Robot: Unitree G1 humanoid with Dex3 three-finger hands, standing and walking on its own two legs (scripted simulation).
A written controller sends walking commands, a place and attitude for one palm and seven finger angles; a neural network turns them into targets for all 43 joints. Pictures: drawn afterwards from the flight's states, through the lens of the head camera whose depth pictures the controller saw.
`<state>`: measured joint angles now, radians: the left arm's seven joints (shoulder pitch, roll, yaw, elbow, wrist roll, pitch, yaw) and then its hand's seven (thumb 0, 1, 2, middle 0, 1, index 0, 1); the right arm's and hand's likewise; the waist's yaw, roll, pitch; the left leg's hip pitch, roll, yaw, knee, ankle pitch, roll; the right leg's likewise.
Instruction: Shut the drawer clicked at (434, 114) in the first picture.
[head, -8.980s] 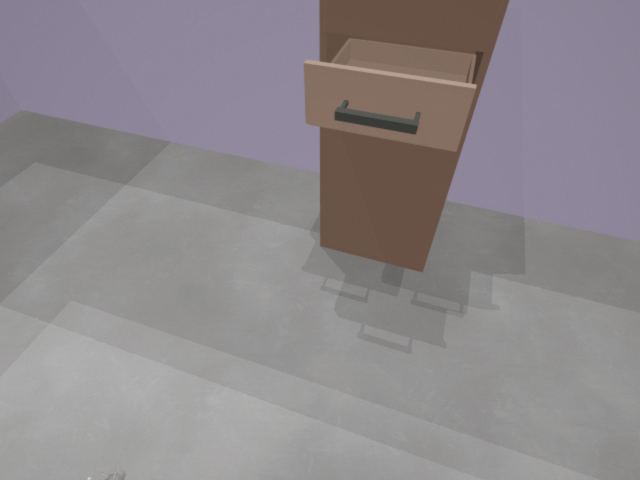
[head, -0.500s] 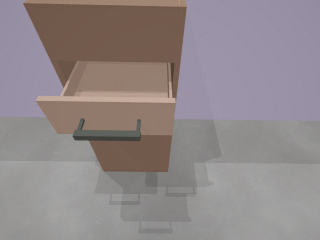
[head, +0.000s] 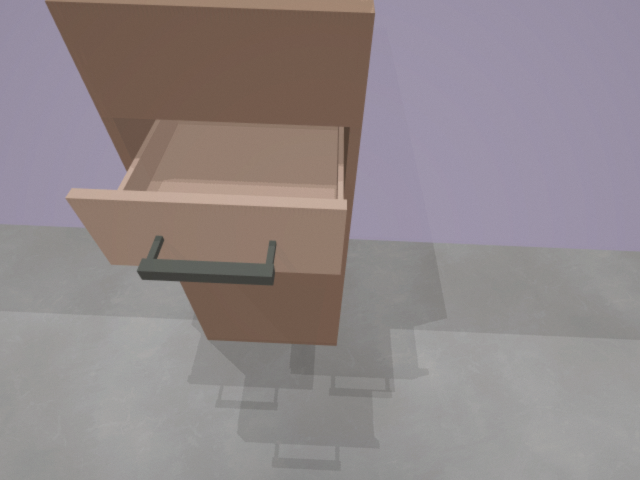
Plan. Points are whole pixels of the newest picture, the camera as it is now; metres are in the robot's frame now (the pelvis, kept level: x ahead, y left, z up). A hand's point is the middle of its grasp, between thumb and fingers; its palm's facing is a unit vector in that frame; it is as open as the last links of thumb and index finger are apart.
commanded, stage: come to a stop and stand still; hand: left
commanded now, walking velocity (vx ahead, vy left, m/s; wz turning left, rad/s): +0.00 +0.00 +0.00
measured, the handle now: (211, 258) +0.40 +0.19 +0.01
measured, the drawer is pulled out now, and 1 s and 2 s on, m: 0.19 0.19 0.19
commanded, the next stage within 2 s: look again from close up in 0.50 s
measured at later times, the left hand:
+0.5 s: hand out of the picture +0.02 +0.22 -0.17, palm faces +0.00 -0.98 -0.21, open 7.4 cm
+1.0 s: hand out of the picture +0.02 +0.19 -0.17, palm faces +0.01 -0.99 -0.17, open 7.3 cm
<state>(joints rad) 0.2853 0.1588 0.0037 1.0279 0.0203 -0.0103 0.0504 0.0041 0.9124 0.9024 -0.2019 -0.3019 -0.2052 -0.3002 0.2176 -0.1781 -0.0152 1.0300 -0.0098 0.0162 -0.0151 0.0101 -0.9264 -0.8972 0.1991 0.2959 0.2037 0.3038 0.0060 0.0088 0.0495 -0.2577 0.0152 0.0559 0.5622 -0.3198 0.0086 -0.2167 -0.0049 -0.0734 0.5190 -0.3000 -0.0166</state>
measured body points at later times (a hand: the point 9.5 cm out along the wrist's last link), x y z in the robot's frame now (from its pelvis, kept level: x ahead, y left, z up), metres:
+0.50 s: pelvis +0.00 +0.04 +0.01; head +0.02 +0.04 +0.45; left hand +0.02 +0.27 -0.15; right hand +0.02 -0.19 -0.15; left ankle +0.00 +0.10 -0.73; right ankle -0.02 -0.11 -0.73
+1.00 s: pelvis +0.02 +0.03 +0.01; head +0.03 +0.04 +0.46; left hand +0.02 +0.25 -0.16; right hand +0.02 -0.19 -0.15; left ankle +0.00 +0.10 -0.73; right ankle -0.02 -0.11 -0.73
